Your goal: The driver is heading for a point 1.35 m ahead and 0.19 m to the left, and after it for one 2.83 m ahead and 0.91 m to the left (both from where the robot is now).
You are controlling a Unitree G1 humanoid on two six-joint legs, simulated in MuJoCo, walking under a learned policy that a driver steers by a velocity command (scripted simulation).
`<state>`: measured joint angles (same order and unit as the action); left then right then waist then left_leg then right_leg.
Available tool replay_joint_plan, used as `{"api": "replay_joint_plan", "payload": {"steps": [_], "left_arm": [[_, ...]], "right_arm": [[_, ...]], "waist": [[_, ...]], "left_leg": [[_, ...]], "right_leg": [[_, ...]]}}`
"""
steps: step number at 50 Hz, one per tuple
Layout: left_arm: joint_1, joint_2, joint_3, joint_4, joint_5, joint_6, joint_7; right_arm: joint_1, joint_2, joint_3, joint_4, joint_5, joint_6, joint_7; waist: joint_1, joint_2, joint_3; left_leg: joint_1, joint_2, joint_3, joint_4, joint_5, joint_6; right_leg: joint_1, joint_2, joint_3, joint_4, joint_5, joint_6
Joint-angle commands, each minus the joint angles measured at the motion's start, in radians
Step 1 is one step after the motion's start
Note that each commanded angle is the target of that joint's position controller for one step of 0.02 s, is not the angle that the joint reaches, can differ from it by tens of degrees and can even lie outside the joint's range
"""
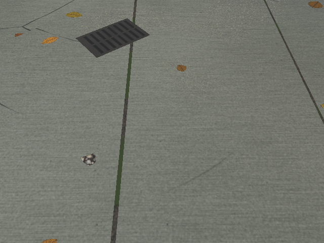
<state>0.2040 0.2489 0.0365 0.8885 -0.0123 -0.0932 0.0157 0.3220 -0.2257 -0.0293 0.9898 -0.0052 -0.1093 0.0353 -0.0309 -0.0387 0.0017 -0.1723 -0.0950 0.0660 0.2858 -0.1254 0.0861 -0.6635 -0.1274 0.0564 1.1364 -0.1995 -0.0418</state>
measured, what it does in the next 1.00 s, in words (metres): walks ahead, turning left: right foot, then left foot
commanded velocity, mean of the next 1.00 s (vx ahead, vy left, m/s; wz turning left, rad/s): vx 0.48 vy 0.00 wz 0.25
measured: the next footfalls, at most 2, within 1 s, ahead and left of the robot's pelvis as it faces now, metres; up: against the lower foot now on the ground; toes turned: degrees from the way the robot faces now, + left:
right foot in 0.30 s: +0.34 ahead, -0.17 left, +0.00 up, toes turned -2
left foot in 0.88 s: +0.62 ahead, +0.09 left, +0.00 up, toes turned +17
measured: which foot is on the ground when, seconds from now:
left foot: down 0.00-0.32, up 0.34-0.86, down 0.88-1.00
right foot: up 0.00-0.28, down 0.30-0.88, up 0.90-1.00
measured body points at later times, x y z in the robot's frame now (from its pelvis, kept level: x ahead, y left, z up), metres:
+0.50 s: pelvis +0.28 -0.08 +0.00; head +0.29 -0.10 +0.45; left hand +0.33 +0.18 -0.12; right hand +0.36 -0.35 -0.14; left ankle +0.28 +0.09 -0.65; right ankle +0.30 -0.17 -0.74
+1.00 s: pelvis +0.53 +0.00 -0.02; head +0.58 +0.02 +0.43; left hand +0.55 +0.29 -0.14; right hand +0.75 -0.21 -0.12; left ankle +0.58 +0.08 -0.74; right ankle +0.46 -0.17 -0.63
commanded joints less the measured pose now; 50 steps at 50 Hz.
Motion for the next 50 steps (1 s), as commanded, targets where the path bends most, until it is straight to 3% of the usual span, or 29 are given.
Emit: {"api": "replay_joint_plan", "payload": {"steps": [1, 5, 10, 12, 13, 14, 15, 16, 17, 18, 19, 20, 22, 23, 28, 32, 37, 40, 41, 42, 43, 44, 45, 46, 47, 48, 49, 50], "left_arm": [[0.033, 0.045, 0.013, -0.043, 0.013, 0.004, 0.007], [-0.129, 0.029, 0.007, -0.086, 0.003, -0.008, -0.006], [-0.254, 0.042, 0.003, -0.137, -0.01, -0.017, -0.036], [-0.232, 0.063, 0.01, -0.144, -0.01, -0.026, -0.046], [-0.18, 0.081, 0.019, -0.134, -0.009, -0.03, -0.048], [-0.059, 0.115, 0.039, -0.098, -0.007, -0.032, -0.045], [0.143, 0.183, 0.067, -0.045, -0.002, -0.034, -0.038], [0.291, 0.296, 0.096, -0.017, 0.015, -0.027, -0.035], [0.315, 0.234, 0.077, -0.009, 0.012, -0.024, -0.038], [0.229, 0.167, 0.055, -0.022, 0.007, -0.026, -0.038], [0.127, 0.128, 0.041, -0.048, 0.006, -0.023, -0.037], [0.053, 0.094, 0.03, -0.058, 0.009, -0.024, -0.042], [0.013, 0.067, 0.024, -0.047, 0.021, -0.033, -0.048], [0.026, 0.068, 0.026, -0.033, 0.023, -0.038, -0.048], [0.085, 0.099, 0.037, 0.012, 0.033, -0.038, -0.021], [0.101, 0.117, 0.037, 0.022, 0.026, -0.033, -0.001], [0.182, 0.135, 0.046, 0.059, 0.012, -0.002, 0.009], [0.148, 0.165, 0.055, 0.045, 0.006, 0.018, 0.016], [0.136, 0.182, 0.06, 0.037, 0.005, 0.024, 0.021], [0.118, 0.196, 0.063, 0.029, 0.005, 0.031, 0.025], [0.094, 0.201, 0.063, 0.017, 0.0, 0.035, 0.026], [0.092, 0.183, 0.054, -0.016, 0.011, 0.023, 0.025], [0.193, 0.031, 0.007, -0.066, 0.025, -0.014, 0.003], [0.097, 0.126, 0.025, -0.078, -0.004, -0.057, -0.015], [0.021, 0.143, 0.03, -0.113, -0.029, -0.065, -0.016], [0.009, 0.135, 0.032, -0.111, -0.014, -0.06, -0.007], [0.004, 0.148, 0.043, -0.108, 0.009, -0.046, 0.005], [0.013, 0.152, 0.05, -0.115, 0.017, -0.028, 0.008]], "right_arm": [[-0.04, -0.133, -0.021, -0.055, 0.002, -0.018, -0.019], [0.042, -0.159, -0.025, -0.037, 0.017, -0.005, -0.034], [0.116, -0.168, -0.031, -0.004, 0.026, 0.017, -0.037], [0.108, -0.18, -0.037, -0.002, 0.027, 0.027, -0.04], [0.089, -0.188, -0.039, -0.006, 0.026, 0.033, -0.04], [0.069, -0.179, -0.034, -0.012, 0.022, 0.038, -0.04], [0.057, -0.143, -0.019, -0.031, 0.009, 0.038, -0.039], [0.153, -0.035, 0.015, -0.049, 0.005, 0.018, -0.031], [0.162, -0.048, 0.016, -0.036, 0.018, -0.01, -0.026], [0.074, -0.153, -0.012, -0.06, 0.046, -0.025, -0.021], [0.009, -0.162, -0.016, -0.077, 0.053, -0.026, -0.025], [-0.023, -0.147, -0.019, -0.079, 0.043, -0.017, -0.032], [0.015, -0.103, -0.024, -0.067, 0.035, 0.018, -0.039], [0.034, -0.082, -0.024, -0.059, 0.037, 0.031, -0.04], [-0.074, -0.078, -0.039, -0.109, 0.03, 0.045, -0.04], [-0.198, -0.058, -0.033, -0.155, 0.023, 0.041, -0.02], [-0.335, -0.039, -0.023, -0.24, 0.024, 0.041, 0.012], [-0.331, -0.057, -0.033, -0.278, 0.029, 0.042, 0.031], [-0.292, -0.077, -0.044, -0.28, 0.029, 0.044, 0.033], [-0.198, -0.11, -0.062, -0.266, 0.032, 0.047, 0.033], [-0.041, -0.166, -0.094, -0.229, 0.033, 0.048, 0.025], [0.101, -0.266, -0.128, -0.203, 0.024, 0.055, -0.001], [0.038, -0.353, -0.135, -0.242, 0.01, 0.05, -0.009], [0.071, -0.271, -0.111, -0.246, 0.001, 0.048, -0.01], [0.015, -0.215, -0.096, -0.258, -0.003, 0.041, -0.012], [-0.055, -0.185, -0.088, -0.269, 0.016, 0.037, -0.008], [-0.117, -0.15, -0.078, -0.285, 0.028, 0.042, -0.011], [-0.137, -0.144, -0.073, -0.299, 0.017, 0.044, -0.014]], "waist": [[0.046, 0.072, 0.054], [-0.013, 0.075, 0.054], [-0.05, 0.091, 0.083], [-0.024, 0.104, 0.069], [0.011, 0.116, 0.041], [0.075, 0.11, -0.028], [0.154, 0.069, -0.167], [0.15, -0.161, -0.326], [0.152, -0.225, -0.397], [0.135, -0.152, -0.253], [0.105, -0.081, -0.16], [0.076, -0.016, -0.091], [0.024, -0.052, -0.036], [0.015, -0.049, -0.022], [0.024, -0.016, 0.022], [0.059, -0.012, 0.058], [0.104, 0.006, 0.106], [0.067, -0.026, 0.074], [0.038, -0.053, 0.033], [-0.017, -0.07, -0.025], [-0.103, -0.053, -0.109], [-0.153, 0.077, -0.197], [-0.017, 0.319, -0.317], [-0.087, 0.182, -0.402], [-0.072, 0.138, -0.287], [-0.022, 0.018, -0.176], [0.014, -0.008, -0.126], [0.039, 0.006, -0.095]], "left_leg": [[-0.105, 0.282, -0.209, -0.203, 0.075, 0.176], [-0.015, 0.265, -0.161, -0.186, 0.089, 0.131], [0.149, 0.328, -0.181, -0.115, 0.065, 0.118], [0.194, 0.351, -0.195, -0.06, 0.119, 0.102], [0.196, 0.346, -0.186, -0.001, 0.233, 0.089], [0.179, 0.302, -0.147, 0.143, 0.401, 0.067], [0.046, 0.242, -0.094, 0.399, 0.394, 0.033], [-0.379, 0.083, -0.009, 0.816, 0.05, -0.048], [-0.542, 0.04, -0.155, 0.993, -0.422, -0.043], [-0.628, 0.106, -0.189, 1.066, -0.372, -0.019], [-0.614, 0.161, -0.165, 1.042, -0.275, -0.01], [-0.571, 0.197, -0.153, 0.98, -0.198, -0.014], [-0.458, 0.233, -0.164, 0.901, -0.12, -0.024], [-0.444, 0.229, -0.164, 0.89, -0.102, -0.03], [-0.575, 0.199, -0.209, 0.713, 0.104, -0.045], [-0.553, 0.187, -0.139, 0.497, 0.248, -0.042], [-0.635, 0.181, -0.07, 0.381, 0.164, -0.015], [-0.524, 0.128, 0.017, 0.354, 0.024, 0.025], [-0.436, 0.09, 0.052, 0.363, -0.026, 0.044], [-0.304, 0.048, 0.074, 0.359, -0.061, 0.068], [-0.069, 0.012, 0.063, 0.28, 0.0, 0.106], [0.229, 0.158, -0.185, 0.232, 0.096, 0.17], [0.551, 0.452, -0.795, 0.127, 0.216, 0.4], [0.565, 0.451, -0.811, 0.075, 0.353, 0.38], [0.463, 0.413, -0.616, 0.103, 0.498, 0.325], [0.293, 0.355, -0.481, 0.096, 0.543, 0.27], [0.165, 0.317, -0.412, 0.069, 0.517, 0.236], [0.056, 0.297, -0.378, 0.048, 0.575, 0.227]], "right_leg": [[-0.021, -0.042, 0.002, -0.143, 0.163, 0.026], [0.011, 0.004, -0.037, -0.431, 0.309, 0.034], [0.004, 0.033, -0.043, -0.581, 0.221, 0.016], [0.059, 0.05, -0.051, -0.623, 0.14, -0.012], [0.145, 0.074, -0.072, -0.643, 0.111, -0.028], [0.308, 0.108, -0.099, -0.665, 0.103, -0.053], [0.598, 0.041, -0.025, -0.636, 0.132, -0.104], [1.025, -0.216, 0.391, -0.673, 0.029, -0.255], [1.083, -0.287, 0.683, -0.824, -0.057, -0.299], [0.965, -0.254, 0.558, -0.836, -0.076, -0.242], [0.812, -0.224, 0.397, -0.854, -0.007, -0.205], [0.674, -0.181, 0.288, -0.898, 0.053, -0.183], [0.521, -0.128, 0.149, -0.969, 0.117, -0.158], [0.494, -0.115, 0.096, -0.985, 0.173, -0.16], [0.541, -0.105, -0.061, -1.007, 0.333, -0.141], [0.572, -0.1, -0.149, -1.034, 0.303, -0.113], [0.768, -0.16, -0.199, -0.966, 0.396, -0.104], [0.801, -0.168, -0.247, -0.842, 0.725, -0.078], [0.799, -0.166, -0.26, -0.76, 0.903, -0.068], [0.777, -0.156, -0.272, -0.618, 1.03, -0.057], [0.691, -0.117, -0.288, -0.407, 0.992, -0.028], [0.431, -0.051, -0.286, -0.072, 0.63, 0.024], [-0.002, 0.2, -0.159, 0.331, -0.368, 0.093], [-0.068, 0.162, 0.059, 0.393, -0.391, 0.065], [-0.1, 0.111, 0.056, 0.346, -0.326, 0.045], [-0.074, 0.068, 0.038, 0.241, -0.262, 0.048], [-0.029, 0.04, 0.023, 0.161, -0.229, 0.056], [0.043, 0.031, 0.022, 0.131, -0.212, 0.061]]}}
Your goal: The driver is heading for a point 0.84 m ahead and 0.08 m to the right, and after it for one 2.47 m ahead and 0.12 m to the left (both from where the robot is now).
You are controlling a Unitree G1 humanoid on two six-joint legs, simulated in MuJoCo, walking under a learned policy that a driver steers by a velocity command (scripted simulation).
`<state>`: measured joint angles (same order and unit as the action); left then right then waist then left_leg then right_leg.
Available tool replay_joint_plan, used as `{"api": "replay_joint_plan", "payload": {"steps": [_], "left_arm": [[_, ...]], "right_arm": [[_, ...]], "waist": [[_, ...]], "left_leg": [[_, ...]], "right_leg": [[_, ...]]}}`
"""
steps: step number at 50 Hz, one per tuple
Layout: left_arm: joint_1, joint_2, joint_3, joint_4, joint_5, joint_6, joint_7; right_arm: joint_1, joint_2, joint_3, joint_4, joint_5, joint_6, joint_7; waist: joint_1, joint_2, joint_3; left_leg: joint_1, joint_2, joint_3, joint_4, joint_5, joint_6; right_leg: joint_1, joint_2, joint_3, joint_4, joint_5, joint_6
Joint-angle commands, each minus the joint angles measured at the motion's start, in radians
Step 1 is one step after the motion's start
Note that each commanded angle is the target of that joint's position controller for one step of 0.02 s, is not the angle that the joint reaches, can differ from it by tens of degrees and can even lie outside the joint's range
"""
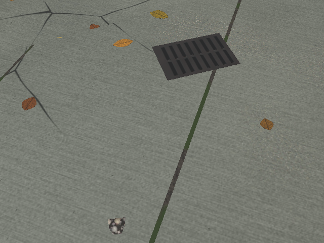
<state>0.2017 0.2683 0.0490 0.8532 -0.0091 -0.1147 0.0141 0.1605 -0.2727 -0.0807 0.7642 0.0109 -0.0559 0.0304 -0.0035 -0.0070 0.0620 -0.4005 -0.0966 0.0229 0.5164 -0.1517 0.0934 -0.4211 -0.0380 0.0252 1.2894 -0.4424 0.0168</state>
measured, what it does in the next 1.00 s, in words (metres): walks ahead: right foot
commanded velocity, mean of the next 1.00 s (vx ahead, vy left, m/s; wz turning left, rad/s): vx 0.07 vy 0.00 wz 0.02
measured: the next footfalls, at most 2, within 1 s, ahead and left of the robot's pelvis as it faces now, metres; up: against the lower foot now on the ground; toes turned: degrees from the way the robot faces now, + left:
right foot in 0.34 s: +0.26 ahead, -0.13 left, +0.00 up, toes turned +8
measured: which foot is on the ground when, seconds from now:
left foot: down 0.00-0.90, up 0.92-1.00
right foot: up 0.00-0.32, down 0.34-1.00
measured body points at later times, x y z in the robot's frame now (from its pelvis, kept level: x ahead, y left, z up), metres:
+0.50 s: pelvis +0.14 -0.04 +0.00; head +0.17 -0.04 +0.45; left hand +0.27 +0.23 -0.10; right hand +0.30 -0.28 -0.12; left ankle +0.08 +0.08 -0.71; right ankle +0.22 -0.14 -0.73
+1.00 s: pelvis +0.16 -0.04 +0.00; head +0.20 -0.06 +0.45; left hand +0.31 +0.23 -0.10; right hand +0.28 -0.33 -0.12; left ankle +0.10 +0.10 -0.65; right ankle +0.20 -0.13 -0.73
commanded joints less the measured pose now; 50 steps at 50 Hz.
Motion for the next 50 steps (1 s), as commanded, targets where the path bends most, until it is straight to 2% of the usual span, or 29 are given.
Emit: {"api": "replay_joint_plan", "payload": {"steps": [1, 4, 7, 10, 13, 16, 17, 18, 19, 20, 21, 23, 25, 27, 28, 30, 31, 33, 35, 37, 40, 42, 44, 45, 46, 47, 48, 49, 50], "left_arm": [[0.032, 0.117, 0.038, -0.093, 0.018, 0.01, 0.012], [0.034, 0.074, 0.027, -0.107, 0.023, 0.036, 0.022], [-0.028, 0.062, 0.018, -0.125, 0.023, 0.046, 0.021], [-0.106, 0.067, 0.015, -0.147, 0.015, 0.048, 0.009], [-0.144, 0.086, 0.019, -0.161, 0.016, 0.044, -0.001], [-0.105, 0.088, 0.024, -0.156, 0.024, 0.028, -0.01], [-0.078, 0.099, 0.026, -0.149, 0.035, 0.02, -0.01], [-0.058, 0.155, 0.034, -0.154, 0.051, 0.017, -0.003], [-0.053, 0.14, 0.03, -0.151, 0.058, 0.028, 0.002], [-0.034, 0.061, 0.011, -0.143, 0.041, 0.042, 0.004], [-0.033, 0.042, 0.001, -0.138, 0.03, 0.05, 0.002], [-0.054, 0.094, 0.012, -0.139, 0.027, 0.064, -0.002], [-0.128, 0.111, 0.017, -0.147, 0.028, 0.074, -0.002], [-0.159, 0.087, 0.012, -0.142, 0.019, 0.089, -0.005], [-0.128, 0.073, 0.008, -0.128, 0.017, 0.091, -0.006], [-0.083, 0.052, -0.001, -0.104, 0.025, 0.084, -0.015], [-0.082, 0.066, 0.006, -0.116, 0.021, 0.083, -0.018], [-0.147, 0.09, 0.016, -0.134, 0.014, 0.08, -0.011], [-0.136, 0.086, 0.023, -0.14, 0.004, 0.085, -0.002], [-0.125, 0.081, 0.03, -0.152, 0.003, 0.093, -0.005], [-0.097, 0.069, 0.038, -0.168, 0.005, 0.109, -0.02], [-0.083, 0.057, 0.04, -0.175, 0.0, 0.115, -0.032], [-0.04, 0.081, 0.052, -0.166, 0.0, 0.117, -0.036], [-0.032, 0.185, 0.081, -0.182, 0.008, 0.117, -0.029], [0.071, 0.232, 0.089, -0.175, 0.019, 0.111, -0.033], [0.109, 0.197, 0.067, -0.176, 0.029, 0.091, -0.034], [0.054, 0.186, 0.063, -0.193, 0.024, 0.079, -0.03], [0.006, 0.185, 0.064, -0.208, 0.012, 0.078, -0.022], [-0.031, 0.174, 0.06, -0.217, -0.001, 0.086, -0.013]], "right_arm": [[0.019, -0.112, -0.025, -0.079, -0.006, -0.007, -0.012], [0.034, -0.148, -0.035, -0.078, -0.01, -0.006, -0.026], [0.05, -0.138, -0.029, -0.072, 0.003, 0.016, -0.045], [0.068, -0.128, -0.02, -0.062, -0.001, 0.032, -0.055], [0.074, -0.121, -0.011, -0.05, -0.012, 0.037, -0.055], [0.048, -0.099, 0.004, -0.046, -0.005, 0.036, -0.056], [0.061, -0.086, 0.011, -0.043, -0.008, 0.03, -0.056], [0.11, -0.059, 0.019, -0.049, -0.031, 0.019, -0.053], [0.213, -0.045, 0.022, -0.026, -0.026, 0.014, -0.055], [0.182, -0.076, 0.019, -0.025, -0.028, 0.02, -0.054], [0.125, -0.098, 0.011, -0.04, -0.019, 0.035, -0.055], [0.077, -0.092, 0.006, -0.041, -0.014, 0.073, -0.06], [0.104, -0.063, 0.008, -0.017, -0.01, 0.095, -0.059], [0.143, -0.019, 0.016, 0.026, -0.012, 0.093, -0.056], [0.14, -0.02, 0.014, 0.035, -0.019, 0.093, -0.053], [0.111, -0.064, 0.008, 0.017, -0.037, 0.092, -0.054], [0.101, -0.115, -0.007, 0.03, -0.026, 0.09, -0.058], [0.079, -0.098, -0.009, 0.021, -0.027, 0.071, -0.068], [0.091, -0.126, -0.024, 0.019, -0.027, 0.056, -0.079], [0.12, -0.141, -0.033, 0.015, -0.023, 0.05, -0.09], [0.068, -0.136, -0.034, -0.018, -0.015, 0.048, -0.107], [0.033, -0.149, -0.038, -0.033, -0.004, 0.047, -0.112], [0.05, -0.16, -0.046, -0.027, 0.004, 0.053, -0.111], [0.094, -0.133, -0.044, -0.04, -0.011, 0.051, -0.108], [0.008, -0.098, -0.028, -0.085, -0.025, 0.05, -0.107], [0.005, -0.078, -0.022, -0.091, -0.02, 0.048, -0.1], [0.022, -0.085, -0.021, -0.082, -0.007, 0.05, -0.093], [0.025, -0.092, -0.024, -0.068, -0.008, 0.052, -0.095], [0.022, -0.106, -0.03, -0.064, -0.016, 0.055, -0.1]], "waist": [[0.033, -0.011, -0.152], [0.043, 0.032, -0.165], [0.015, 0.078, -0.206], [-0.022, 0.099, -0.203], [-0.037, 0.111, -0.177], [0.002, 0.115, -0.16], [0.016, 0.093, -0.169], [-0.019, -0.003, -0.223], [-0.056, -0.155, -0.284], [-0.023, -0.193, -0.304], [-0.006, -0.18, -0.275], [0.003, -0.139, -0.223], [-0.029, -0.125, -0.175], [-0.05, -0.131, -0.159], [-0.043, -0.132, -0.16], [-0.013, -0.076, -0.126], [0.021, 0.026, -0.073], [-0.002, 0.053, -0.039], [-0.006, 0.099, -0.046], [-0.014, 0.135, -0.059], [-0.005, 0.196, -0.071], [0.005, 0.169, -0.063], [0.017, 0.097, -0.088], [-0.018, -0.114, -0.107], [0.055, -0.297, -0.15], [0.063, -0.212, -0.231], [0.038, -0.122, -0.214], [0.021, -0.044, -0.197], [0.007, -0.017, -0.181]], "left_leg": [[0.229, 0.286, -0.325, -0.195, 0.636, 0.224], [0.163, 0.242, -0.23, -0.191, 0.767, 0.205], [0.178, 0.207, -0.183, -0.163, 0.72, 0.152], [0.205, 0.217, -0.204, -0.147, 0.61, 0.12], [0.244, 0.251, -0.262, -0.109, 0.536, 0.121], [0.257, 0.246, -0.306, -0.026, 0.459, 0.091], [0.224, 0.203, -0.299, 0.007, 0.379, 0.051], [0.152, 0.128, -0.257, 0.092, 0.205, 0.008], [0.037, 0.052, -0.191, 0.185, -0.117, -0.056], [0.024, 0.065, -0.156, 0.225, -0.333, -0.093], [0.002, 0.08, -0.14, 0.261, -0.399, -0.11], [-0.014, 0.097, -0.127, 0.317, -0.417, -0.134], [0.063, 0.12, -0.111, 0.234, -0.363, -0.137], [0.195, 0.09, -0.05, 0.039, -0.135, -0.126], [0.235, 0.078, -0.036, -0.019, -0.067, -0.118], [0.255, 0.157, -0.115, -0.065, -0.057, -0.076], [0.148, 0.158, -0.118, -0.061, -0.208, -0.046], [0.086, 0.163, -0.123, -0.101, -0.267, -0.039], [0.118, 0.196, -0.142, -0.106, -0.166, -0.027], [0.162, 0.279, -0.198, -0.106, -0.022, 0.018], [0.186, 0.407, -0.264, -0.088, 0.189, 0.091], [0.193, 0.418, -0.23, -0.047, 0.27, 0.08], [0.138, 0.337, -0.12, 0.058, 0.194, 0.002], [0.017, 0.204, 0.019, 0.276, 0.035, -0.089], [-0.208, 0.035, 0.023, 0.548, -0.437, -0.156], [-0.253, 0.059, -0.124, 0.721, -0.549, -0.151], [-0.271, 0.078, -0.14, 0.783, -0.493, -0.145], [-0.274, 0.095, -0.138, 0.767, -0.419, -0.143], [-0.254, 0.113, -0.14, 0.708, -0.358, -0.144]], "right_leg": [[-0.169, -0.055, 0.051, -0.071, 0.043, 0.015], [-0.144, -0.025, 0.017, -0.25, 0.139, 0.044], [-0.113, -0.008, 0.009, -0.421, 0.307, 0.053], [-0.088, 0.001, 0.014, -0.549, 0.4, 0.046], [-0.077, 0.008, 0.023, -0.627, 0.35, 0.028], [0.025, 0.022, 0.011, -0.807, 0.378, -0.024], [0.141, -0.008, 0.039, -0.896, 0.595, -0.053], [0.299, -0.13, 0.142, -0.844, 0.958, -0.104], [0.43, -0.247, 0.25, -0.794, 1.132, -0.247], [0.407, -0.312, 0.34, -0.836, 1.068, -0.317], [0.384, -0.312, 0.368, -0.866, 0.935, -0.318], [0.307, -0.291, 0.362, -0.915, 0.708, -0.283], [0.186, -0.226, 0.274, -0.952, 0.522, -0.221], [0.11, -0.137, 0.163, -0.94, 0.376, -0.167], [0.1, -0.107, 0.134, -0.936, 0.283, -0.14], [0.042, -0.063, 0.111, -0.92, 0.053, -0.07], [0.059, -0.008, 0.055, -0.907, 0.05, -0.046], [0.074, 0.017, 0.032, -0.811, 0.161, -0.041], [0.032, 0.041, 0.014, -0.721, 0.29, -0.055], [-0.028, 0.056, -0.001, -0.636, 0.324, -0.059], [-0.079, 0.042, -0.031, -0.492, 0.088, -0.07], [-0.064, 0.031, -0.051, -0.532, 0.04, -0.085], [0.091, 0.045, -0.035, -0.703, 0.28, -0.109], [0.192, -0.075, 0.219, -0.802, 0.55, -0.175], [0.342, -0.258, 0.555, -0.925, 0.723, -0.352], [0.408, -0.301, 0.607, -0.933, 0.736, -0.387], [0.384, -0.278, 0.524, -0.91, 0.724, -0.356], [0.346, -0.236, 0.454, -0.906, 0.675, -0.31], [0.304, -0.205, 0.403, -0.917, 0.624, -0.275]]}}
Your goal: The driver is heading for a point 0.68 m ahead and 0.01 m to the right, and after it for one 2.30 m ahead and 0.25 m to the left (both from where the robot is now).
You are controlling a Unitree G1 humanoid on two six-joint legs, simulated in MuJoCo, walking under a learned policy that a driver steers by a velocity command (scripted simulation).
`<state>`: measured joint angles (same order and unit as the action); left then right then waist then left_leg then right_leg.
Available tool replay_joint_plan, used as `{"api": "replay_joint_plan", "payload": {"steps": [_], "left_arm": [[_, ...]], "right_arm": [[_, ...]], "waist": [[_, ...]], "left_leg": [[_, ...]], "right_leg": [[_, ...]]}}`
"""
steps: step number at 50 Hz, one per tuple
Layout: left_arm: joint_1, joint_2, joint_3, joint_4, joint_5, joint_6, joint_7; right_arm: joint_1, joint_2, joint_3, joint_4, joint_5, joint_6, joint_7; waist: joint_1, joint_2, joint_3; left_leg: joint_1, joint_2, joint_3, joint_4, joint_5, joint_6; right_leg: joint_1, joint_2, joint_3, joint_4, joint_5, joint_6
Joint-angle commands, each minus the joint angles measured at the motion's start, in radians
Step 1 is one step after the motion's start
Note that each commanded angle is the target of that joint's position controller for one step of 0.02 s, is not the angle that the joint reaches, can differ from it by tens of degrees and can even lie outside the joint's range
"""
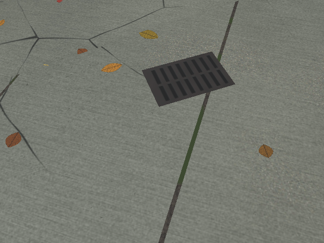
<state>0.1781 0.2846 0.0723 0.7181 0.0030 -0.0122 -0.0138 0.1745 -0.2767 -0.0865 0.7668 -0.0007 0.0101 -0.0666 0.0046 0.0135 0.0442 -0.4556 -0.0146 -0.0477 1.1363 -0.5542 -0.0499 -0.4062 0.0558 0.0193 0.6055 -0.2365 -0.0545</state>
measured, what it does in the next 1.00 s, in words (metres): walks ahead: left foot, then right foot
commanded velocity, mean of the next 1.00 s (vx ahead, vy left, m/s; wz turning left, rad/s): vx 0.36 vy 0.00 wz -0.11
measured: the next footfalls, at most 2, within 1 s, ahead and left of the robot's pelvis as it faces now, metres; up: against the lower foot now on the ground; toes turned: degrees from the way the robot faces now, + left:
left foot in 0.30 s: +0.07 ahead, +0.14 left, +0.00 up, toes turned -12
right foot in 0.72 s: +0.27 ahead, -0.19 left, +0.00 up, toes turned -13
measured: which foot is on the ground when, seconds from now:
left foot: up 0.00-0.28, down 0.30-0.72, up 0.74-1.00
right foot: down 0.00-0.28, up 0.30-0.70, down 0.72-1.00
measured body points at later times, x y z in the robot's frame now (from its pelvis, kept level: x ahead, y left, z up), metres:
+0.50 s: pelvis +0.07 +0.02 +0.02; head +0.08 +0.05 +0.47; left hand +0.28 +0.25 -0.08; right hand +0.03 -0.25 -0.09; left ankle +0.03 +0.15 -0.73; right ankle +0.12 -0.15 -0.65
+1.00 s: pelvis +0.28 -0.10 +0.02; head +0.30 -0.10 +0.47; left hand +0.37 +0.17 -0.10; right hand +0.39 -0.39 -0.09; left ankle +0.39 +0.06 -0.64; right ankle +0.23 -0.18 -0.73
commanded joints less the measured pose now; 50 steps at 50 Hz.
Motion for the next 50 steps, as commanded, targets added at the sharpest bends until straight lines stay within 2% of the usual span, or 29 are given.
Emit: {"api": "replay_joint_plan", "payload": {"steps": [1, 2, 4, 6, 10, 13, 14, 15, 16, 17, 18, 19, 21, 24, 27, 30, 32, 34, 35, 36, 37, 38, 39, 40, 41, 42, 43, 46, 50], "left_arm": [[-0.022, 0.155, 0.034, -0.087, -0.013, -0.007, 0.023], [-0.023, 0.153, 0.035, -0.091, -0.01, 0.001, 0.027], [0.004, 0.147, 0.037, -0.096, -0.016, 0.009, 0.037], [0.002, 0.158, 0.042, -0.105, -0.023, 0.011, 0.047], [0.007, 0.163, 0.045, -0.117, -0.021, 0.013, 0.047], [0.007, 0.124, 0.028, -0.112, -0.023, 0.019, 0.042], [-0.001, 0.09, 0.016, -0.116, -0.018, 0.015, 0.04], [-0.017, 0.018, -0.005, -0.129, -0.018, 0.008, 0.037], [-0.042, 0.039, 0.004, -0.175, -0.037, -0.014, 0.034], [-0.059, 0.101, 0.019, -0.173, -0.04, -0.034, 0.031], [-0.028, 0.13, 0.028, -0.149, -0.036, -0.042, 0.023], [-0.006, 0.128, 0.03, -0.124, -0.022, -0.044, 0.018], [-0.028, 0.097, 0.024, -0.119, -0.002, -0.051, 0.008], [-0.081, 0.045, 0.006, -0.132, -0.01, -0.055, 0.002], [-0.17, 0.013, -0.009, -0.158, -0.018, -0.063, -0.008], [-0.214, 0.022, -0.009, -0.17, -0.029, -0.069, -0.024], [-0.221, 0.038, -0.006, -0.18, -0.035, -0.073, -0.033], [-0.166, 0.067, 0.006, -0.173, -0.035, -0.08, -0.034], [-0.063, 0.095, 0.024, -0.145, -0.032, -0.081, -0.028], [0.097, 0.145, 0.048, -0.105, -0.027, -0.081, -0.016], [0.28, 0.235, 0.068, -0.083, 0.003, -0.076, 0.0], [0.322, 0.258, 0.066, -0.067, 0.009, -0.071, -0.007], [0.283, 0.167, 0.041, -0.061, 0.005, -0.075, -0.008], [0.217, 0.128, 0.026, -0.06, -0.005, -0.075, -0.007], [0.145, 0.1, 0.016, -0.062, -0.003, -0.077, -0.008], [0.095, 0.068, 0.009, -0.06, 0.002, -0.082, -0.012], [0.071, 0.067, 0.01, -0.053, 0.008, -0.09, -0.011], [0.055, 0.062, 0.018, -0.02, 0.009, -0.113, -0.008], [0.07, 0.085, 0.026, 0.017, 0.01, -0.113, 0.005]], "right_arm": [[0.007, -0.099, -0.025, -0.069, -0.006, -0.009, -0.004], [0.008, -0.084, -0.021, -0.073, -0.004, -0.009, -0.003], [0.003, -0.071, -0.015, -0.078, 0.004, -0.017, 0.007], [-0.038, -0.068, -0.01, -0.099, 0.007, -0.029, 0.02], [-0.017, -0.083, -0.014, -0.096, 0.015, -0.065, 0.048], [0.066, -0.055, -0.011, -0.06, 0.013, -0.091, 0.064], [0.126, -0.065, -0.014, -0.043, 0.005, -0.097, 0.061], [0.229, -0.113, -0.021, -0.026, -0.011, -0.102, 0.055], [0.244, -0.226, -0.048, -0.015, -0.036, -0.105, 0.066], [0.175, -0.206, -0.048, -0.032, -0.03, -0.114, 0.063], [0.127, -0.151, -0.032, -0.043, -0.008, -0.118, 0.054], [0.113, -0.125, -0.023, -0.048, 0.002, -0.117, 0.051], [0.13, -0.117, -0.014, -0.038, 0.005, -0.116, 0.051], [0.194, -0.107, -0.008, -0.015, 0.005, -0.113, 0.052], [0.236, -0.126, -0.006, 0.003, 0.011, -0.103, 0.053], [0.27, -0.161, -0.01, 0.018, 0.02, -0.095, 0.059], [0.28, -0.172, -0.012, 0.029, 0.03, -0.088, 0.062], [0.271, -0.188, -0.016, 0.036, 0.034, -0.077, 0.061], [0.255, -0.187, -0.013, 0.036, 0.035, -0.073, 0.06], [0.25, -0.16, -0.003, 0.031, 0.028, -0.075, 0.06], [0.255, -0.07, 0.027, -0.014, 0.004, -0.084, 0.061], [0.323, -0.012, 0.046, -0.023, 0.024, -0.105, 0.058], [0.259, -0.122, 0.013, -0.015, 0.053, -0.111, 0.059], [0.191, -0.143, 0.006, -0.032, 0.056, -0.111, 0.062], [0.16, -0.128, 0.007, -0.03, 0.042, -0.107, 0.059], [0.15, -0.115, 0.002, -0.023, 0.03, -0.094, 0.058], [0.179, -0.092, 0.004, -0.02, 0.033, -0.082, 0.062], [0.171, -0.056, 0.006, -0.017, 0.035, -0.056, 0.064], [0.072, -0.047, 0.01, -0.059, 0.025, -0.058, 0.071]], "waist": [[-0.014, -0.061, -0.162], [-0.016, -0.086, -0.158], [-0.004, -0.115, -0.179], [0.006, -0.168, -0.153], [0.002, -0.192, -0.132], [-0.049, -0.156, -0.099], [-0.073, -0.121, -0.097], [-0.097, 0.036, -0.115], [-0.069, 0.213, -0.016], [-0.044, 0.19, 0.068], [-0.017, 0.159, 0.08], [-0.008, 0.13, 0.054], [-0.019, 0.105, 0.035], [-0.052, 0.103, 0.026], [-0.093, 0.124, 0.036], [-0.113, 0.132, 0.047], [-0.105, 0.14, 0.061], [-0.056, 0.147, 0.043], [0.01, 0.129, -0.016], [0.087, 0.092, -0.13], [0.143, -0.092, -0.325], [0.111, -0.344, -0.438], [0.121, -0.228, -0.309], [0.097, -0.185, -0.187], [0.063, -0.12, -0.131], [0.036, -0.113, -0.073], [0.004, -0.158, -0.069], [-0.021, -0.099, -0.028], [-0.01, -0.065, 0.017]], "left_leg": [[-0.147, 0.032, -0.059, 0.034, 0.088, -0.003], [-0.121, 0.018, -0.045, -0.02, 0.117, -0.008], [-0.086, 0.005, -0.028, -0.176, 0.161, -0.011], [-0.044, -0.008, -0.023, -0.308, 0.16, -0.01], [0.097, -0.026, 0.009, -0.481, 0.159, 0.018], [0.301, -0.015, 0.05, -0.697, 0.304, 0.073], [0.401, 0.04, 0.014, -0.733, 0.272, 0.095], [0.503, 0.231, -0.216, -0.834, 0.081, 0.15], [0.46, 0.391, -0.574, -0.965, -0.201, 0.275], [0.389, 0.429, -0.638, -1.003, -0.282, 0.319], [0.4, 0.381, -0.544, -0.996, -0.208, 0.289], [0.42, 0.33, -0.449, -0.99, -0.116, 0.253], [0.405, 0.276, -0.318, -1.005, 0.058, 0.227], [0.374, 0.234, -0.184, -1.017, 0.241, 0.227], [0.344, 0.214, -0.098, -1.012, 0.352, 0.22], [0.341, 0.234, -0.079, -0.994, 0.379, 0.222], [0.374, 0.267, -0.098, -0.973, 0.391, 0.219], [0.395, 0.286, -0.11, -0.906, 0.547, 0.204], [0.378, 0.256, -0.079, -0.791, 0.729, 0.183], [0.292, 0.199, -0.025, -0.583, 0.8, 0.15], [-0.006, 0.111, 0.033, -0.202, 0.512, 0.091], [-0.233, -0.011, -0.043, 0.047, -0.028, 0.065], [-0.318, 0.039, -0.113, 0.163, 0.024, 0.07], [-0.343, 0.082, -0.083, 0.161, 0.116, 0.082], [-0.303, 0.117, -0.068, 0.118, 0.201, 0.082], [-0.266, 0.139, -0.069, 0.075, 0.263, 0.083], [-0.213, 0.155, -0.069, 0.065, 0.308, 0.077], [-0.223, 0.152, -0.074, 0.045, 0.37, 0.063], [-0.282, 0.133, -0.08, -0.162, 0.538, 0.053]], "right_leg": [[0.24, -0.263, 0.376, -0.245, 0.372, -0.183], [0.221, -0.234, 0.357, -0.256, 0.338, -0.176], [0.227, -0.196, 0.358, -0.307, 0.01, -0.172], [0.194, -0.194, 0.411, -0.361, -0.225, -0.177], [0.114, -0.193, 0.444, -0.366, -0.336, -0.168], [-0.011, -0.143, 0.417, -0.319, -0.411, -0.12], [-0.094, -0.105, 0.377, -0.241, -0.417, -0.076], [-0.225, -0.009, 0.248, 0.058, -0.386, -0.011], [-0.447, 0.068, 0.133, 0.255, -0.326, 0.001], [-0.512, -0.003, 0.189, 0.377, -0.245, -0.001], [-0.529, -0.023, 0.19, 0.416, -0.153, 0.004], [-0.513, -0.04, 0.162, 0.429, -0.095, 0.016], [-0.473, -0.075, 0.091, 0.435, 0.029, 0.042], [-0.417, -0.105, 0.016, 0.362, 0.141, 0.067], [-0.306, -0.103, -0.025, 0.16, 0.199, 0.077], [-0.2, -0.082, -0.056, 0.028, 0.176, 0.069], [-0.167, -0.082, -0.051, -0.032, 0.134, 0.041], [-0.055, -0.06, -0.058, -0.094, 0.095, 0.005], [0.1, -0.034, -0.073, -0.135, 0.103, -0.019], [0.347, -0.065, -0.042, -0.13, 0.121, -0.05], [0.723, -0.327, 0.265, -0.113, 0.063, -0.135], [0.821, -0.489, 0.664, -0.278, -0.152, -0.229], [0.712, -0.458, 0.604, -0.314, -0.224, -0.194], [0.583, -0.426, 0.444, -0.325, -0.171, -0.158], [0.466, -0.377, 0.343, -0.351, -0.089, -0.136], [0.376, -0.325, 0.246, -0.388, -0.007, -0.114], [0.319, -0.317, 0.187, -0.419, 0.049, -0.118], [0.267, -0.304, 0.06, -0.463, 0.226, -0.128], [0.296, -0.294, -0.064, -0.481, 0.336, -0.123]]}}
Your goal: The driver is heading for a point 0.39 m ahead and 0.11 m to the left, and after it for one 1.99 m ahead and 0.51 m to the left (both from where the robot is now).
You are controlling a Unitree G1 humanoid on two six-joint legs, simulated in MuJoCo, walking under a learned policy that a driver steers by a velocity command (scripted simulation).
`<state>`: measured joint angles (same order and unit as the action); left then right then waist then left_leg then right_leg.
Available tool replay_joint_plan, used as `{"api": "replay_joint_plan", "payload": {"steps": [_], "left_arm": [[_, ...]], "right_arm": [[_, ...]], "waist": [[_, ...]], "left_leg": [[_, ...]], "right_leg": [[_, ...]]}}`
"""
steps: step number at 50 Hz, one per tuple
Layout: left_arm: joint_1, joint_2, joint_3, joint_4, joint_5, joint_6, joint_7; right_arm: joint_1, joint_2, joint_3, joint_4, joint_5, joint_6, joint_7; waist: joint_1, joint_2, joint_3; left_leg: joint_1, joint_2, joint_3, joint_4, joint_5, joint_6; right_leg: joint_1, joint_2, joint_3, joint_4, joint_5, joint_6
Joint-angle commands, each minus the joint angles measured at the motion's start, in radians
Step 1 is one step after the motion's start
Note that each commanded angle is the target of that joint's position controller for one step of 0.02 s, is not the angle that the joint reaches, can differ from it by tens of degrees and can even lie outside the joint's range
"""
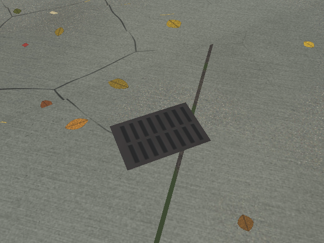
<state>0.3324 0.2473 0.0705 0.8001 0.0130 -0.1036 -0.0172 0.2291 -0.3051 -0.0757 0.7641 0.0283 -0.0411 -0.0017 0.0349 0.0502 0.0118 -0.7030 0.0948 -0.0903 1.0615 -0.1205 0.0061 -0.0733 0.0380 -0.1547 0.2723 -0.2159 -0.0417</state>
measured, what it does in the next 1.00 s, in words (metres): walks ahead, turning left: left foot, then right foot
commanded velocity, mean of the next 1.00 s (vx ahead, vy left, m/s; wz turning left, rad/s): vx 0.27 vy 0.00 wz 0.40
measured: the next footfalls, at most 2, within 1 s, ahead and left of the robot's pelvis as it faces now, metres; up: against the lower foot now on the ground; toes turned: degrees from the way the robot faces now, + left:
left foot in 0.26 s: +0.31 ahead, +0.14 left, +0.00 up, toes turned +11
right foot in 0.72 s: +0.55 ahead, +0.02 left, +0.00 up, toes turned +26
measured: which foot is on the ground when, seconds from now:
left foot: up 0.00-0.24, down 0.26-0.72, up 0.74-1.00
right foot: down 0.00-0.28, up 0.30-0.70, down 0.72-1.00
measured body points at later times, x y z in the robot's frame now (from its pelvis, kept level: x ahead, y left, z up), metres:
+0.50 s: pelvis +0.26 +0.07 +0.00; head +0.31 +0.10 +0.44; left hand +0.37 +0.38 -0.10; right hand +0.44 -0.18 -0.10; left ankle +0.27 +0.13 -0.74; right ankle +0.38 -0.10 -0.66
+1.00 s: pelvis +0.40 +0.07 -0.01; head +0.43 +0.08 +0.44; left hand +0.43 +0.35 -0.12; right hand +0.63 -0.12 -0.13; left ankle +0.33 +0.20 -0.74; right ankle +0.52 +0.00 -0.75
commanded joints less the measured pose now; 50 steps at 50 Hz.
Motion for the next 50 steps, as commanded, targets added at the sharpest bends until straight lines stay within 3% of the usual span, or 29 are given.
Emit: {"api": "replay_joint_plan", "payload": {"steps": [1, 5, 8, 10, 12, 13, 14, 15, 16, 17, 18, 19, 21, 24, 27, 30, 32, 34, 35, 36, 37, 38, 39, 40, 42, 44, 46, 48, 50], "left_arm": [[-0.086, 0.132, 0.029, -0.061, -0.001, -0.02, 0.012], [-0.021, 0.17, 0.039, -0.024, -0.015, -0.002, 0.025], [0.003, 0.192, 0.045, -0.005, -0.027, 0.023, 0.028], [-0.007, 0.226, 0.052, -0.008, -0.031, 0.039, 0.035], [-0.028, 0.252, 0.056, -0.016, -0.036, 0.056, 0.043], [-0.042, 0.241, 0.048, -0.027, -0.038, 0.054, 0.048], [0.048, 0.102, 0.006, -0.072, 0.004, 0.036, 0.037], [0.03, 0.099, -0.012, -0.101, -0.012, -0.008, 0.021], [-0.109, 0.181, 0.01, -0.131, -0.053, -0.033, 0.008], [-0.151, 0.174, 0.005, -0.153, -0.058, -0.043, 0.009], [-0.144, 0.168, 0.007, -0.138, -0.033, -0.041, 0.019], [-0.123, 0.184, 0.016, -0.129, -0.012, -0.029, 0.026], [-0.09, 0.171, 0.017, -0.123, 0.002, 0.003, 0.029], [-0.119, 0.126, 0.002, -0.133, 0.009, 0.03, 0.04], [-0.209, 0.109, -0.009, -0.152, 0.003, 0.037, 0.037], [-0.275, 0.116, -0.011, -0.157, -0.009, 0.036, 0.019], [-0.293, 0.133, -0.005, -0.164, -0.005, 0.03, 0.01], [-0.268, 0.153, 0.005, -0.163, 0.002, 0.019, 0.005], [-0.235, 0.148, 0.007, -0.155, 0.007, 0.01, 0.005], [-0.212, 0.179, 0.012, -0.159, 0.023, 0.0, 0.01], [-0.2, 0.228, 0.016, -0.171, 0.048, 0.001, 0.018], [-0.139, 0.17, 0.007, -0.141, 0.046, 0.015, 0.017], [-0.134, 0.116, -0.01, -0.136, 0.01, 0.025, 0.011], [-0.155, 0.111, -0.014, -0.138, -0.002, 0.035, 0.009], [-0.229, 0.123, -0.016, -0.145, -0.002, 0.054, 0.008], [-0.285, 0.128, -0.014, -0.145, 0.007, 0.072, 0.008], [-0.259, 0.126, -0.013, -0.13, 0.006, 0.082, 0.013], [-0.244, 0.127, -0.014, -0.119, -0.003, 0.086, 0.016], [-0.217, 0.108, -0.024, -0.104, -0.01, 0.086, 0.017]], "right_arm": [[-0.016, -0.016, 0.003, -0.066, -0.005, -0.01, 0.014], [-0.168, 0.005, 0.019, -0.131, -0.006, -0.014, 0.044], [-0.224, -0.007, 0.017, -0.18, -0.003, -0.014, 0.064], [-0.194, -0.039, 0.001, -0.196, -0.003, -0.008, 0.07], [-0.005, -0.109, -0.038, -0.166, 0.0, 0.0, 0.062], [0.162, -0.17, -0.071, -0.128, -0.001, 0.007, 0.045], [0.207, -0.279, -0.092, -0.115, 0.0, 0.01, 0.026], [0.209, -0.265, -0.077, -0.152, -0.005, -0.007, 0.032], [0.195, -0.191, -0.057, -0.146, -0.015, -0.018, 0.037], [0.126, -0.167, -0.048, -0.151, -0.017, -0.025, 0.037], [0.043, -0.14, -0.038, -0.166, -0.016, -0.027, 0.036], [-0.008, -0.116, -0.031, -0.184, -0.022, -0.025, 0.031], [-0.039, -0.118, -0.03, -0.189, -0.029, -0.024, 0.022], [-0.015, -0.155, -0.04, -0.163, -0.025, -0.014, 0.001], [0.001, -0.151, -0.039, -0.15, -0.009, 0.017, -0.021], [0.025, -0.137, -0.031, -0.137, -0.013, 0.037, -0.034], [0.038, -0.127, -0.025, -0.129, -0.019, 0.04, -0.035], [0.019, -0.112, -0.017, -0.129, -0.023, 0.038, -0.034], [-0.006, -0.1, -0.011, -0.132, -0.02, 0.036, -0.034], [0.011, -0.069, -0.001, -0.138, -0.03, 0.028, -0.032], [0.112, -0.037, 0.009, -0.136, -0.044, 0.016, -0.03], [0.165, -0.057, 0.013, -0.121, -0.036, 0.019, -0.03], [0.155, -0.123, -0.002, -0.112, -0.031, 0.033, -0.029], [0.087, -0.138, -0.012, -0.113, -0.023, 0.055, -0.032], [0.039, -0.12, -0.014, -0.111, -0.024, 0.093, -0.038], [0.05, -0.056, 0.004, -0.097, -0.023, 0.099, -0.035], [0.04, -0.024, 0.015, -0.085, -0.028, 0.088, -0.032], [0.055, -0.031, 0.01, -0.064, -0.027, 0.081, -0.029], [0.049, -0.039, 0.009, -0.056, -0.041, 0.078, -0.025]], "waist": [[-0.03, -0.099, 0.058], [0.029, -0.068, 0.105], [0.033, -0.079, 0.105], [-0.004, -0.121, 0.043], [-0.118, -0.147, -0.076], [-0.21, -0.109, -0.157], [-0.131, 0.153, -0.247], [-0.124, 0.146, -0.425], [-0.172, 0.037, -0.326], [-0.129, -0.004, -0.181], [-0.072, -0.076, -0.101], [-0.035, -0.068, -0.074], [0.002, -0.045, -0.071], [0.0, -0.018, -0.081], [-0.033, 0.032, -0.114], [-0.072, 0.057, -0.128], [-0.082, 0.062, -0.122], [-0.061, 0.077, -0.11], [-0.029, 0.077, -0.104], [-0.027, 0.028, -0.139], [-0.081, -0.133, -0.214], [-0.061, -0.302, -0.287], [-0.053, -0.229, -0.275], [-0.037, -0.168, -0.22], [-0.05, -0.138, -0.123], [-0.072, -0.187, -0.078], [-0.049, -0.22, -0.1], [-0.054, -0.211, -0.127], [-0.057, -0.185, -0.116]], "left_leg": [[-0.017, 0.019, -0.014, -0.16, 0.154, 0.001], [-0.026, 0.01, 0.069, -0.342, 0.202, 0.028], [-0.03, -0.014, 0.12, -0.412, 0.113, 0.062], [0.081, -0.08, 0.184, -0.418, 0.01, 0.098], [0.345, -0.16, 0.219, -0.442, -0.052, 0.151], [0.631, -0.162, 0.158, -0.51, 0.002, 0.194], [1.012, 0.095, -0.291, -0.51, -0.009, 0.329], [1.156, 0.25, -0.777, -0.702, -0.188, 0.471], [1.092, 0.22, -0.665, -0.762, -0.188, 0.393], [0.926, 0.188, -0.52, -0.764, -0.033, 0.353], [0.762, 0.142, -0.392, -0.751, 0.179, 0.318], [0.644, 0.11, -0.3, -0.751, 0.352, 0.301], [0.521, 0.073, -0.22, -0.762, 0.538, 0.294], [0.443, 0.016, -0.125, -0.739, 0.676, 0.272], [0.434, -0.035, -0.103, -0.693, 0.575, 0.212], [0.483, -0.012, -0.145, -0.659, 0.434, 0.184], [0.53, 0.021, -0.202, -0.612, 0.399, 0.185], [0.565, 0.037, -0.257, -0.548, 0.373, 0.172], [0.557, 0.011, -0.255, -0.503, 0.342, 0.149], [0.519, -0.052, -0.226, -0.417, 0.262, 0.106], [0.376, -0.148, -0.154, -0.259, -0.066, 0.049], [0.262, -0.2, -0.107, -0.089, -0.54, -0.016], [0.228, -0.156, -0.116, -0.004, -0.595, -0.05], [0.198, -0.137, -0.098, 0.054, -0.553, -0.073], [0.207, -0.099, -0.069, 0.028, -0.463, -0.092], [0.33, -0.091, 0.002, -0.162, -0.407, -0.095], [0.406, -0.094, 0.036, -0.312, -0.345, -0.088], [0.48, -0.097, 0.053, -0.47, -0.193, -0.069], [0.569, -0.094, 0.053, -0.61, -0.07, -0.031]], "right_leg": [[-0.037, -0.269, 0.078, -0.154, 0.314, -0.128], [0.056, -0.3, 0.013, -0.15, 0.346, -0.116], [0.166, -0.324, -0.023, -0.079, 0.493, -0.097], [0.206, -0.322, -0.051, 0.044, 0.828, -0.077], [0.17, -0.299, -0.071, 0.329, 1.028, -0.052], [0.0, -0.259, -0.082, 0.582, 0.876, -0.014], [-0.433, -0.116, -0.055, 0.964, -0.01, 0.045], [-0.642, 0.021, 0.196, 1.168, -0.406, 0.055], [-0.736, -0.04, 0.271, 1.172, -0.314, 0.034], [-0.733, -0.076, 0.255, 1.091, -0.229, 0.023], [-0.673, -0.114, 0.245, 1.011, -0.181, 0.034], [-0.592, -0.138, 0.241, 0.96, -0.16, 0.048], [-0.507, -0.14, 0.225, 0.899, -0.136, 0.082], [-0.484, -0.096, 0.194, 0.744, -0.034, 0.124], [-0.435, -0.048, 0.192, 0.541, 0.127, 0.136], [-0.406, -0.032, 0.2, 0.394, 0.229, 0.13], [-0.401, -0.032, 0.217, 0.341, 0.194, 0.11], [-0.366, -0.033, 0.218, 0.265, 0.159, 0.07], [-0.297, -0.037, 0.206, 0.17, 0.248, 0.043], [-0.164, -0.116, 0.267, 0.14, 0.533, 0.001], [0.049, -0.289, 0.432, 0.205, 0.936, -0.118], [0.142, -0.432, 0.632, 0.178, 0.987, -0.276], [0.11, -0.441, 0.689, 0.153, 0.759, -0.29], [0.066, -0.391, 0.642, 0.132, 0.554, -0.252], [-0.076, -0.323, 0.547, 0.072, 0.277, -0.192], [-0.208, -0.226, 0.413, 0.03, 0.171, -0.14], [-0.194, -0.199, 0.366, 0.039, 0.166, -0.143], [-0.177, -0.203, 0.363, 0.063, 0.103, -0.144], [-0.228, -0.182, 0.352, 0.068, -0.047, -0.089]]}}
